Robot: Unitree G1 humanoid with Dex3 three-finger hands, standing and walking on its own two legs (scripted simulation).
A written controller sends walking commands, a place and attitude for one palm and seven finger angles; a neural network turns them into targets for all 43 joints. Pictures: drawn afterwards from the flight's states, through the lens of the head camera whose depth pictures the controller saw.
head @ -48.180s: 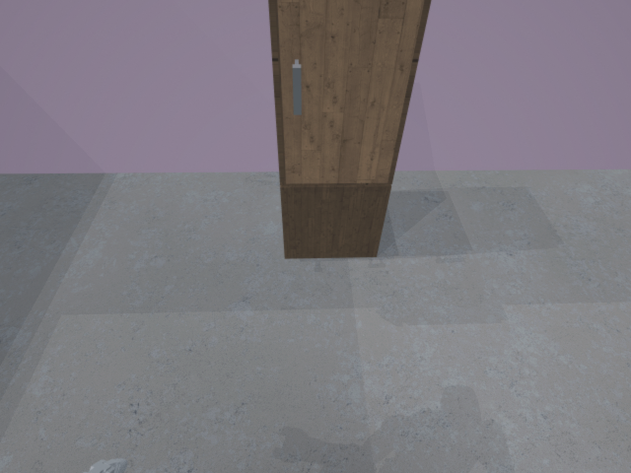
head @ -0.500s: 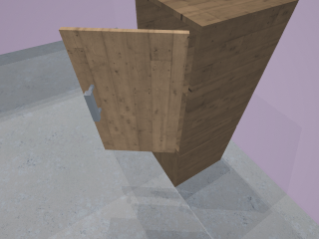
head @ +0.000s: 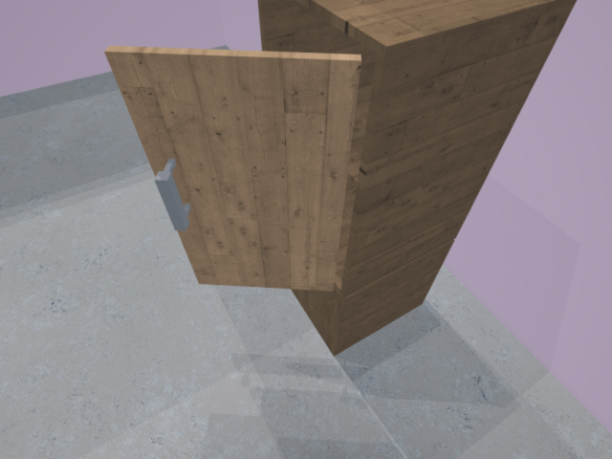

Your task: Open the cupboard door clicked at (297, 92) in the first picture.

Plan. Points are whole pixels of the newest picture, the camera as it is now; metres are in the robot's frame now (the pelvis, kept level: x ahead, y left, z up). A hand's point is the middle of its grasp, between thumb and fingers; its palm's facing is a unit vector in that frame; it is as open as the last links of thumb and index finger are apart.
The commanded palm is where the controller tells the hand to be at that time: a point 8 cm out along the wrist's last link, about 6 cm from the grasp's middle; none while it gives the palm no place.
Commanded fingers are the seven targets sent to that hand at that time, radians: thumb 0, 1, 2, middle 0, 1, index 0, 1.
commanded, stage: raise the hand with hooked fingers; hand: left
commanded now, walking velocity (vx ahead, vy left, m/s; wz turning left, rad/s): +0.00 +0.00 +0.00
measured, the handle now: (176, 195) +0.53 +0.27 +0.00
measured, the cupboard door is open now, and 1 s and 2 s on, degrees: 56 56 56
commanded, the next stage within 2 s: none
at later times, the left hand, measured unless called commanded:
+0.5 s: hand out of the picture +0.13 +0.22 -0.06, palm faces +0.13 -0.99 -0.02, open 9.3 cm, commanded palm +0.13 +0.27 -0.04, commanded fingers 0.00 0.25 0.62 -0.25 -0.72 -0.25 -0.72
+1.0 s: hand (114, 399) +0.19 +0.26 -0.03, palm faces -0.01 -1.00 -0.05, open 12.3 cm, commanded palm +0.17 +0.32 -0.01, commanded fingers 0.00 -0.34 0.37 -0.29 -1.10 -0.29 -1.10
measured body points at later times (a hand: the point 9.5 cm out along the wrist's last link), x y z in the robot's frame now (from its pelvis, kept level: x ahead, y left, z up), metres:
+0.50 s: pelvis -0.05 -0.01 -0.09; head +0.01 +0.02 +0.36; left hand +0.11 +0.28 -0.05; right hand +0.19 -0.24 -0.12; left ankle -0.05 +0.11 -0.74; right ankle +0.00 -0.09 -0.74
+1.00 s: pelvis -0.05 +0.03 -0.07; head +0.02 +0.05 +0.38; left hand +0.19 +0.32 -0.02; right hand +0.12 -0.22 -0.14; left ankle -0.05 +0.11 -0.74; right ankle +0.00 -0.09 -0.74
